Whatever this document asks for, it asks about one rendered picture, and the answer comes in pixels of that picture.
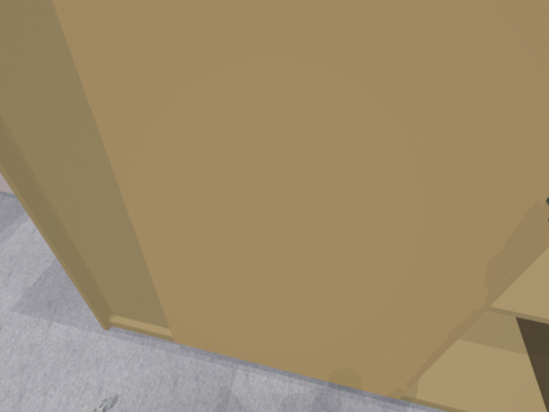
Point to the wardrobe door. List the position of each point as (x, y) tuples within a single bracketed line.
[(333, 188), (45, 113)]

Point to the robot left hand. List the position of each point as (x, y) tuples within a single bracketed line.
[(101, 404)]

